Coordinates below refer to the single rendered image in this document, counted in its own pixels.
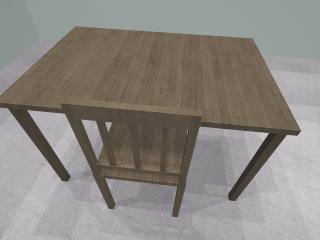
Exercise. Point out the chair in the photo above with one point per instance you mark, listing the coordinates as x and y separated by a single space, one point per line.
145 143

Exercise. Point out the table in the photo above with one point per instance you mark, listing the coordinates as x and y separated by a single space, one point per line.
225 77

